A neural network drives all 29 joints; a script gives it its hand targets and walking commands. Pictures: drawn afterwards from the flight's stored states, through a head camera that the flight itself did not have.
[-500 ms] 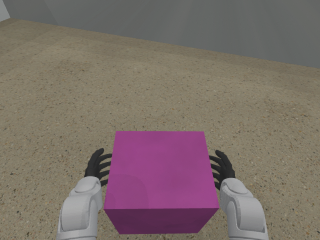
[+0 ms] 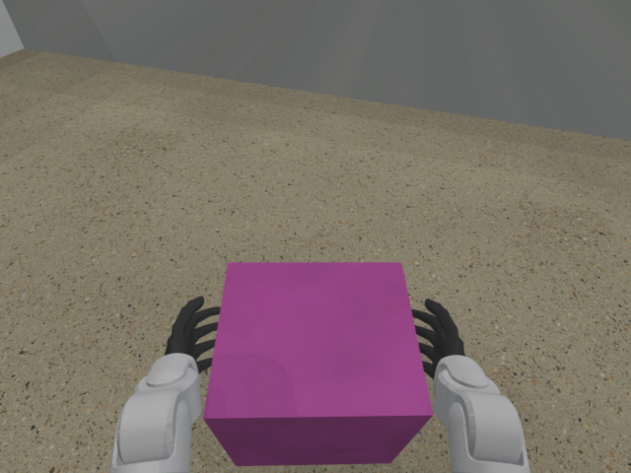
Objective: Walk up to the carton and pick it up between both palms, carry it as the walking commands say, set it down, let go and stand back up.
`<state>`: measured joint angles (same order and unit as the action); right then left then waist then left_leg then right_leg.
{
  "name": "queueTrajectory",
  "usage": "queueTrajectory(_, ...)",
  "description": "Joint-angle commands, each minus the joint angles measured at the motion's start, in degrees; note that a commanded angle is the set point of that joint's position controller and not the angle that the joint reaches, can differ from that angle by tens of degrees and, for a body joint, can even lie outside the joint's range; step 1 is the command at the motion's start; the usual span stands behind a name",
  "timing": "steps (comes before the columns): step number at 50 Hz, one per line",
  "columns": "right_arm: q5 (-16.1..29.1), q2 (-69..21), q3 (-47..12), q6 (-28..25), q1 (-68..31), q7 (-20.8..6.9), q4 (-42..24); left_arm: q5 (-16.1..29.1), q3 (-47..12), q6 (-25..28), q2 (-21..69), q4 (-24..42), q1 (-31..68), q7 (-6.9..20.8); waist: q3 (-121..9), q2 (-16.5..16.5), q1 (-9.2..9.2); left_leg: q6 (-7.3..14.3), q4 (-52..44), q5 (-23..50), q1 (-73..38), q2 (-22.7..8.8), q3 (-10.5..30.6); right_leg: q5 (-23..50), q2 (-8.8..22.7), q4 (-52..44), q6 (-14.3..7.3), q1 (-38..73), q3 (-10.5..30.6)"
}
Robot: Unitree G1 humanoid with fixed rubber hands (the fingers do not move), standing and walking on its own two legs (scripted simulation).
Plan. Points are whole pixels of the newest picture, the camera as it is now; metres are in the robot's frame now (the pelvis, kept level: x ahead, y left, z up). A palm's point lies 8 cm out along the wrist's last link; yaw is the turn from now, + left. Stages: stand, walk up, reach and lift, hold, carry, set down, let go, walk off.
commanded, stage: carry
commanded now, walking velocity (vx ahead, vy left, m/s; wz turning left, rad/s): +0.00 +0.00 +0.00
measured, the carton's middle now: (314, 369) +0.29 +0.00 -0.02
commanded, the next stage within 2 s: none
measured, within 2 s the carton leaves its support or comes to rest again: neither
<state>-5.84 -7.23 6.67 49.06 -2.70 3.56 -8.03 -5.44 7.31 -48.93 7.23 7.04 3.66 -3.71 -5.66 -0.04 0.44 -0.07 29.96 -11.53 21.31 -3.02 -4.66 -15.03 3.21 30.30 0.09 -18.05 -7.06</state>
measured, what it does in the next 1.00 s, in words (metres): stands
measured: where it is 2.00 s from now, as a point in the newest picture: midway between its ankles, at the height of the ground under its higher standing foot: outside the picture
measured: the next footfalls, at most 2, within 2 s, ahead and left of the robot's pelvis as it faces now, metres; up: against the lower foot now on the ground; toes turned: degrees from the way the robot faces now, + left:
right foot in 1.84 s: -0.13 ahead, -0.08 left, +0.00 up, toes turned -22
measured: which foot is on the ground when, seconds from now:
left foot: down 0.00-1.00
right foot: down 0.00-1.00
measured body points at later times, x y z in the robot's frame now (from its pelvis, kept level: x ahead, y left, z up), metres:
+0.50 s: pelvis +0.00 +0.00 +0.00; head -0.02 +0.00 +0.45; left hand +0.27 +0.16 +0.06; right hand +0.27 -0.16 +0.06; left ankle +0.04 +0.12 -0.73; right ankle +0.01 -0.12 -0.73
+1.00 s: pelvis +0.00 +0.00 +0.00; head -0.02 +0.00 +0.45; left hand +0.27 +0.16 +0.06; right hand +0.26 -0.16 +0.06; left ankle +0.04 +0.12 -0.73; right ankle +0.01 -0.12 -0.73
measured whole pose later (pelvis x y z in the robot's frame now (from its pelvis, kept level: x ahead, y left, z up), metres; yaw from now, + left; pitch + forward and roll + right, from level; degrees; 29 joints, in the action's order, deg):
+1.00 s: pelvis +0.00 +0.00 +0.00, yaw +0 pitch +3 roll +0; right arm -4.6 -7.2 6.3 54.4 -1.6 4.3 -13.7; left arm -4.4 6.5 -54.4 7.2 12.6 2.8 -4.6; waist -6.3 -0.1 0.7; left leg -0.3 29.3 -10.9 21.4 -3.1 -4.5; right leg -14.5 2.9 29.9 0.1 -18.3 -6.4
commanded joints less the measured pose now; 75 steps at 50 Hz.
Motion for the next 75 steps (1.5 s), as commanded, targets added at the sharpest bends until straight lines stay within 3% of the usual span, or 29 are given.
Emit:
queueTrajectory(1, 10.38, -36.54, -29.95, -1.87, -23.39, -5.34, -7.25, 10.95, -30.54, 1.64, 35.51, 7.48, 22.90, 6.09, -12.95, 0.03, -0.03, 1.53, -4.07, 6.43, -5.97, -4.19, 5.02, 6.58, 4.83, -5.32, -2.30, 3.99, 5.86)
queueTrajectory(26, 11.89, -36.13, -31.54, 2.49, -22.09, -4.05, -12.50, 12.69, -32.69, -2.72, 36.24, 12.84, 21.66, 4.77, -12.55, -0.08, 0.17, 1.22, -4.48, 5.94, -5.74, -4.21, 5.14, 5.52, 4.63, -5.87, -2.40, 3.44, 6.48)
queueTrajectory(50, 12.09, -37.04, -31.80, 3.68, -22.63, -4.27, -12.60, 13.11, -33.50, -3.94, 37.51, 13.15, 22.31, 4.91, -12.66, -0.22, 0.23, 1.24, -4.67, 5.89, -6.02, -4.19, 5.38, 5.00, 4.32, -5.77, -2.22, 3.11, 6.56)
queueTrajectory(52, 19.83, -45.87, -41.56, 6.84, -23.72, -2.82, -31.47, 21.30, -42.98, -7.17, 46.60, 32.33, 23.21, 3.62, -12.92, -0.16, 0.06, 0.18, -2.91, 12.69, -6.53, -5.79, 4.23, 11.94, 5.67, -4.24, -0.89, 2.99, 6.70)
queueTrajectory(53, 17.21, -43.53, -40.21, 9.76, -18.09, -2.43, -26.13, 19.02, -41.53, -10.29, 44.43, 26.09, 17.89, 3.49, -14.15, 0.22, 0.17, -0.02, -0.28, 17.11, -6.53, -6.34, 3.40, 16.95, 6.21, -2.13, -0.44, 3.41, 6.90)
queueTrajectory(55, 16.08, -40.61, -39.31, 12.65, -13.97, -1.92, -26.06, 18.54, -41.27, -13.22, 41.50, 25.89, 14.29, 3.37, -16.63, 0.60, 0.17, -0.04, 3.80, 22.60, -6.49, -6.55, 2.36, 26.30, 6.55, 1.43, -0.71, 3.66, 7.32)
queueTrajectory(57, 15.87, -39.56, -39.09, 14.44, -13.45, -1.81, -26.99, 18.78, -41.71, -15.00, 40.41, 27.31, 14.08, 3.41, -16.33, 0.55, 0.19, 0.02, 5.15, 22.35, -5.77, -6.64, 1.97, 27.97, 6.62, 3.15, -1.20, 1.70, 8.02)
queueTrajectory(63, 17.04, -41.75, -39.61, 16.43, -16.93, -2.49, -29.68, 19.75, -42.14, -17.13, 42.38, 29.92, 16.99, 3.78, -11.84, 1.44, 0.15, 0.68, 2.91, 8.23, -3.29, -6.88, 1.65, 9.40, 5.75, 0.49, -1.87, -6.98, 11.23)
queueTrajectory(68, 17.93, -43.46, -40.45, 16.65, -17.82, -2.94, -30.80, 19.89, -42.16, -17.33, 44.16, 31.24, 17.16, 3.80, -10.58, 1.53, 0.39, 0.75, -0.29, -6.92, -1.33, -7.30, 0.97, 0.04, 4.79, -1.23, -2.67, -10.74, 12.77)
queueTrajectory(72, 17.98, -43.18, -40.74, 16.94, -17.36, -3.09, -30.68, 19.76, -42.15, -17.61, 44.36, 31.58, 16.38, 3.70, -9.94, 1.11, 1.07, 0.80, -0.44, -13.34, 0.62, -7.91, 0.38, -8.58, 3.89, -2.24, -3.55, -13.07, 14.77)
queueTrajectory(75, 17.86, -43.11, -40.72, 17.08, -17.01, -3.11, -30.52, 19.92, -42.25, -17.80, 44.23, 31.99, 16.39, 3.71, -9.59, 3.28, 1.28, 0.41, 2.15, -15.39, 1.22, -6.30, -1.26, -11.93, 4.12, -5.52, -3.94, -15.02, 17.31)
